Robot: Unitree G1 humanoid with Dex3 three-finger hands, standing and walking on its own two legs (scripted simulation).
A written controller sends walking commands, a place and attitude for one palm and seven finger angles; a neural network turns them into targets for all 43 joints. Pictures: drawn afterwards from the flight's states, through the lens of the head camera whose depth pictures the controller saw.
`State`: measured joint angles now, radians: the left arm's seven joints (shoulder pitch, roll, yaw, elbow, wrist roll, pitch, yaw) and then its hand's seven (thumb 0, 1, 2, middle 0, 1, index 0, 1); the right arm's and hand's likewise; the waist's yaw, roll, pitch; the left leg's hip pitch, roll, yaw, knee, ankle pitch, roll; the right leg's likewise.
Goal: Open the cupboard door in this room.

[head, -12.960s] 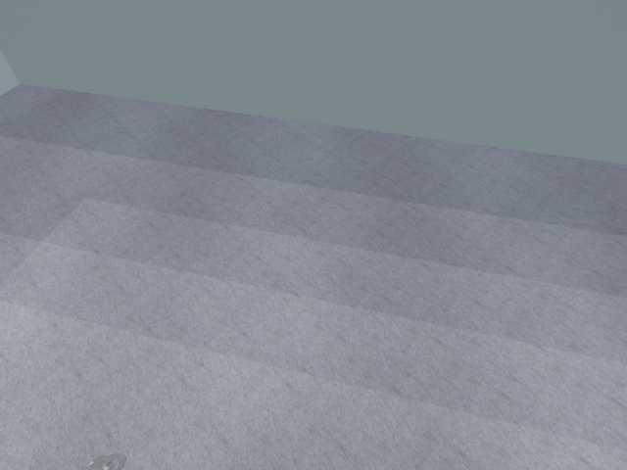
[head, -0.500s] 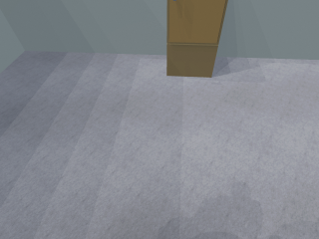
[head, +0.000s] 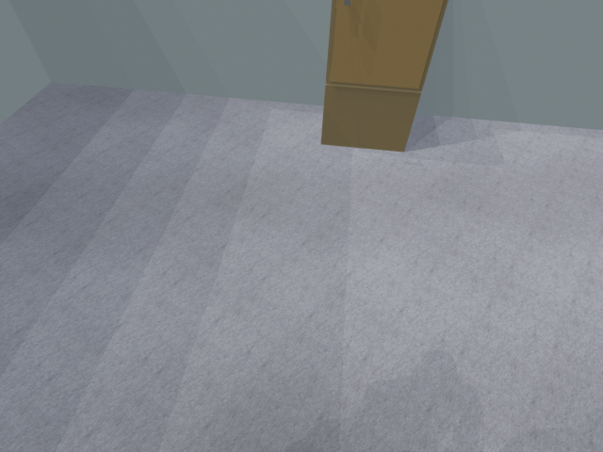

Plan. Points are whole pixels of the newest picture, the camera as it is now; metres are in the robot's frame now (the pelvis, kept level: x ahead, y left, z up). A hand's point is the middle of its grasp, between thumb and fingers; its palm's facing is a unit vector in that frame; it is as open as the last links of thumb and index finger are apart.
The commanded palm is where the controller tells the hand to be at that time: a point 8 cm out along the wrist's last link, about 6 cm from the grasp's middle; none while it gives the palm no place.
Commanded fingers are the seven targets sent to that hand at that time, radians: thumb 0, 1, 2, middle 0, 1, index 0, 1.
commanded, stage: stand and wait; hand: left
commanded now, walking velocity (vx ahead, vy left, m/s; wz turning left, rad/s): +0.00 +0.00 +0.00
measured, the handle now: out of the picture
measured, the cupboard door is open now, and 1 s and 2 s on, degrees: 0 0 0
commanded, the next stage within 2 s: turn or walk to find it in 0.96 s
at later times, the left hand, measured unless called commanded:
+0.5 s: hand out of the picture +0.00 +0.17 -0.17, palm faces +0.00 -0.98 -0.19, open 7.4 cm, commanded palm none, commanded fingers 0.00 0.90 0.90 -0.20 -0.30 -0.20 -0.30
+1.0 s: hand out of the picture +0.06 +0.22 -0.16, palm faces -0.02 -0.95 -0.32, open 7.4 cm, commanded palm none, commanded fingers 0.00 0.90 0.90 -0.20 -0.30 -0.20 -0.30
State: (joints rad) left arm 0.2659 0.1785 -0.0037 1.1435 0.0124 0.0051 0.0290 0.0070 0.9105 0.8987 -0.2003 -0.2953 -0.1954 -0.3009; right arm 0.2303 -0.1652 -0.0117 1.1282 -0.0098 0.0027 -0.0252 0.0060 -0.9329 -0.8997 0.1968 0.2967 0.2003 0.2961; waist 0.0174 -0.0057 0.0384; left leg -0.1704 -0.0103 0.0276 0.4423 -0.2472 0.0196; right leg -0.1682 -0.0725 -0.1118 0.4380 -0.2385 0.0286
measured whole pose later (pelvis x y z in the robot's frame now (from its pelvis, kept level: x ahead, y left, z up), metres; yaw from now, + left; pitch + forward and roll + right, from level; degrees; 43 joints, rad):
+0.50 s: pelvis +0.00 -0.01 +0.00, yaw -1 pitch -2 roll +0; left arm 0.26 0.16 -0.01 1.15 0.01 -0.01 0.03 0.01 0.91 0.90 -0.20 -0.30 -0.20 -0.30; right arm 0.27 -0.16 -0.01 1.15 -0.01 -0.01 -0.03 0.00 -0.91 -0.90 0.20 0.30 0.20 0.30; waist 0.00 0.00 0.04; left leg -0.13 0.00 0.05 0.39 -0.22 0.01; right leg -0.15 -0.06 -0.09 0.40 -0.22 0.02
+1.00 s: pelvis +0.00 -0.02 +0.01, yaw -1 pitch -2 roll +0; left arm 0.15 0.31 0.01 1.13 0.01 -0.02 0.00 0.01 0.91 0.90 -0.20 -0.30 -0.20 -0.30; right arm 0.15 -0.31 -0.01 1.12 -0.01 -0.01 -0.01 0.01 -0.91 -0.90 0.20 0.30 0.20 0.30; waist 0.01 0.00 0.04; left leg -0.11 0.02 0.04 0.35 -0.20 -0.01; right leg -0.12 -0.03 -0.10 0.35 -0.20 0.00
